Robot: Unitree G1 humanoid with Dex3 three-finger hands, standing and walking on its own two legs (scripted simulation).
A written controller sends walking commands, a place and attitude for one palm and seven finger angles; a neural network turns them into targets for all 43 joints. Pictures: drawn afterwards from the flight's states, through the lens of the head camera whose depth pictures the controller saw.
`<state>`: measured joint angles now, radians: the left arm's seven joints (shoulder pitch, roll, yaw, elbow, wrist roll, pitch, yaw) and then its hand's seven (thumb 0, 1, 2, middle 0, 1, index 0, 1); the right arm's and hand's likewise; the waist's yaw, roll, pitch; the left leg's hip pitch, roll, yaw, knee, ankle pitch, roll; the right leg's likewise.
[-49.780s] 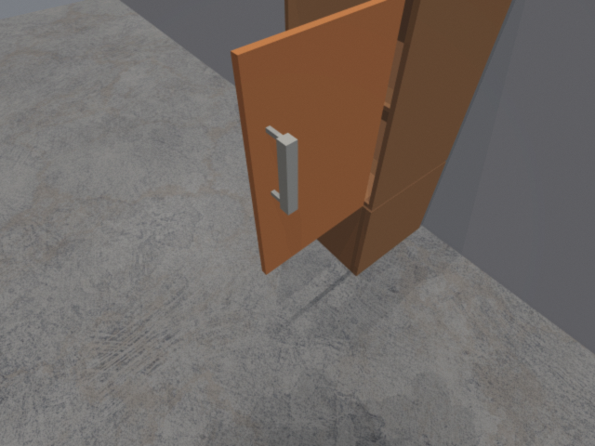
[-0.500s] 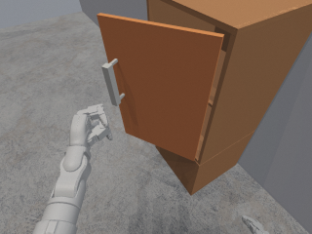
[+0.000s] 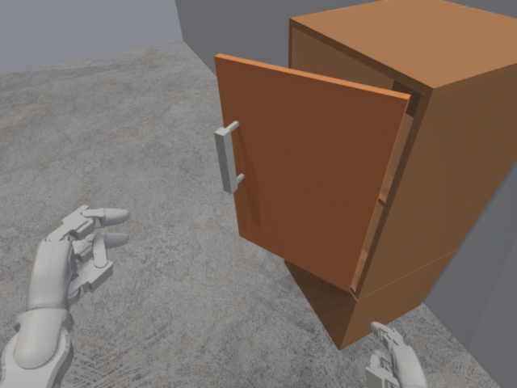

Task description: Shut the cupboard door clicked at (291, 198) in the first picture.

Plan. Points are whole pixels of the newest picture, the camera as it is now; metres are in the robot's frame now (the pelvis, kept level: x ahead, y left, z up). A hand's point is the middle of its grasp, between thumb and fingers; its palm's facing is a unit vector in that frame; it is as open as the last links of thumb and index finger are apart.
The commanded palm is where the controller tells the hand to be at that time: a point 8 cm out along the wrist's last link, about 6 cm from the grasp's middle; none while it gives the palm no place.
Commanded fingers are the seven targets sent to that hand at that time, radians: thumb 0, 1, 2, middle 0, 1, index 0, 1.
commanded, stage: draw the hand back to the body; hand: left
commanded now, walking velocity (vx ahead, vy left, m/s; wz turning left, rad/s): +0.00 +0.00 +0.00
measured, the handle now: (232, 157) +0.62 +0.15 +0.01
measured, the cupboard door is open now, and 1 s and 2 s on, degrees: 31 31 31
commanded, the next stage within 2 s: step back with the hand held close in 0.54 s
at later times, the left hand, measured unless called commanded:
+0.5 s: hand (67, 282) +0.19 +0.25 +0.15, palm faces +0.43 -0.81 -0.39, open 7.4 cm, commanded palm +0.14 +0.29 +0.17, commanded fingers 0.00 0.90 0.90 -0.20 -0.30 -0.20 -0.30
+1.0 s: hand (52, 283) +0.18 +0.27 +0.16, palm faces +0.37 -0.78 -0.50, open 7.4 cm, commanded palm +0.13 +0.31 +0.17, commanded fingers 0.00 0.90 0.90 -0.20 -0.30 -0.20 -0.30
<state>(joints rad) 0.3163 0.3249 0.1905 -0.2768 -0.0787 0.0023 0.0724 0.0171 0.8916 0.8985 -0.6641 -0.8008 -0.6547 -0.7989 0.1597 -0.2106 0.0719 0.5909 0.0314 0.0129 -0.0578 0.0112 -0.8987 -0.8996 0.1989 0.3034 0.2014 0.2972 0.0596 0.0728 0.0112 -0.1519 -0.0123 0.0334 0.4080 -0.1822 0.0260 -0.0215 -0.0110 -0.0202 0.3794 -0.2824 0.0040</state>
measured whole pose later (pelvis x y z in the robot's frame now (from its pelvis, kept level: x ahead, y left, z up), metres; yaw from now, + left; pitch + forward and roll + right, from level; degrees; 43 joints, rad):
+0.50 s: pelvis +0.00 -0.01 +0.00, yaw +0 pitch -5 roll +0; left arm 0.46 0.35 0.32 -0.37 -0.08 -0.05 0.10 0.02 0.89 0.90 -0.22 -0.32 -0.21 -0.32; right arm 0.19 -0.24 0.02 0.63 0.03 -0.08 -0.08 0.01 -0.90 -0.90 0.20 0.30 0.20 0.30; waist 0.06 0.06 0.00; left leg -0.15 0.00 0.03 0.42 -0.19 0.02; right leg -0.01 0.00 -0.02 0.38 -0.28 -0.01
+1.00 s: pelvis -0.01 +0.01 -0.01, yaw +0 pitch +0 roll -1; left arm 0.54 0.43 0.38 -0.42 -0.09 -0.13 0.10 0.01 0.89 0.90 -0.22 -0.31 -0.21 -0.30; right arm 0.18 -0.25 -0.01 0.58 0.03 0.05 -0.09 0.01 -0.90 -0.90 0.20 0.30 0.20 0.30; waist 0.02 0.07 -0.01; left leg -0.30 -0.01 0.04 0.49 -0.19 0.04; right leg -0.17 -0.01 -0.01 0.46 -0.29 0.02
